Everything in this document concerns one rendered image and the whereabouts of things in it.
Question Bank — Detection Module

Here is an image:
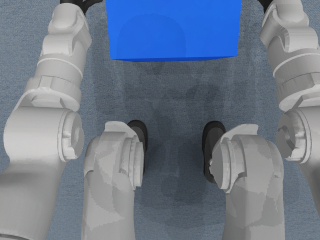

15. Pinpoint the robot left hand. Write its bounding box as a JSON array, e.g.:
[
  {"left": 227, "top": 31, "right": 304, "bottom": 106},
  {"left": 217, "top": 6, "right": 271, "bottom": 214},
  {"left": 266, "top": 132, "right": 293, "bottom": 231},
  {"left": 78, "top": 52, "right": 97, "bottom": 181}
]
[{"left": 60, "top": 0, "right": 103, "bottom": 16}]

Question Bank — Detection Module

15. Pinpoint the robot left upper arm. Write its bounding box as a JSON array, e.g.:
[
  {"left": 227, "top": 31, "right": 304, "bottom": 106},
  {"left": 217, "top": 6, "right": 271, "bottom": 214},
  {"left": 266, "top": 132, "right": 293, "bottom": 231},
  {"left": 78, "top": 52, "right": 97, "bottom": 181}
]
[{"left": 0, "top": 106, "right": 85, "bottom": 240}]

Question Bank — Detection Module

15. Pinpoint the robot right hand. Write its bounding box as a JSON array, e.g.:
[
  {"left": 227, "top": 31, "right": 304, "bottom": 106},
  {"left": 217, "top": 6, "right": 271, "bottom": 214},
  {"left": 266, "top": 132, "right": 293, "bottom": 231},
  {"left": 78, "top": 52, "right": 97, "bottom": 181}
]
[{"left": 257, "top": 0, "right": 273, "bottom": 14}]

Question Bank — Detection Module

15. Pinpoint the carton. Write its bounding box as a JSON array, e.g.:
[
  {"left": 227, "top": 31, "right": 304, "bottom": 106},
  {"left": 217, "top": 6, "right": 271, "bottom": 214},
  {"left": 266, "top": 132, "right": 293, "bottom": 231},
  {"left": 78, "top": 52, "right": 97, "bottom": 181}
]
[{"left": 105, "top": 0, "right": 242, "bottom": 62}]

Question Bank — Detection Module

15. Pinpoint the left robot forearm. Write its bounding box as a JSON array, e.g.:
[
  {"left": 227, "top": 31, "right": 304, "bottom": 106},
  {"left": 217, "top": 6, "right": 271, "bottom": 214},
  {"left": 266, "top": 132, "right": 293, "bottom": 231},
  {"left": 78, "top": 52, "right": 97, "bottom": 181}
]
[{"left": 3, "top": 3, "right": 92, "bottom": 156}]

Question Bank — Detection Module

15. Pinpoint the left robot thigh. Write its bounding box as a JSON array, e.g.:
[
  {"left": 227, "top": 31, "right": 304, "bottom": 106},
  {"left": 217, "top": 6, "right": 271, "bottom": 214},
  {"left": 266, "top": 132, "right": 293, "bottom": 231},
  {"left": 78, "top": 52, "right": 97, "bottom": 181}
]
[{"left": 81, "top": 131, "right": 144, "bottom": 240}]

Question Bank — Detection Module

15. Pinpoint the robot thigh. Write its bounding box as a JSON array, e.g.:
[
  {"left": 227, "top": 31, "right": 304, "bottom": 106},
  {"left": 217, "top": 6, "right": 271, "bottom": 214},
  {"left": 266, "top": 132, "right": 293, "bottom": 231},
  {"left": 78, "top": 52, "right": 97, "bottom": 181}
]
[
  {"left": 81, "top": 131, "right": 144, "bottom": 240},
  {"left": 214, "top": 134, "right": 285, "bottom": 240}
]

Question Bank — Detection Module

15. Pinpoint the robot right upper arm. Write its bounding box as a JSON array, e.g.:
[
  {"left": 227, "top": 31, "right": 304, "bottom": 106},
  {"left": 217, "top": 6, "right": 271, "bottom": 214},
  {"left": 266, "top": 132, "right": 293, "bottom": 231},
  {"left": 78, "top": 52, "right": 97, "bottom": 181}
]
[{"left": 275, "top": 105, "right": 320, "bottom": 218}]

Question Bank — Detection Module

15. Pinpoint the right robot thigh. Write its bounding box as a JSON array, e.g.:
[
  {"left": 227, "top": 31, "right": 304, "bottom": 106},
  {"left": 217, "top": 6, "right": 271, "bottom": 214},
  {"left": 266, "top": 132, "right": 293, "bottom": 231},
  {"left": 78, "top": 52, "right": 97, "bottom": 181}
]
[{"left": 214, "top": 134, "right": 285, "bottom": 240}]

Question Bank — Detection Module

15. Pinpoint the right robot forearm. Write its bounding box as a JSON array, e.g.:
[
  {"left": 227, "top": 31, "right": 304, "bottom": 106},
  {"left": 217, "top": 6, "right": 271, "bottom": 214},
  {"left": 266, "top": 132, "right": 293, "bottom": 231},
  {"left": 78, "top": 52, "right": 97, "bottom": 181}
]
[{"left": 259, "top": 0, "right": 320, "bottom": 112}]

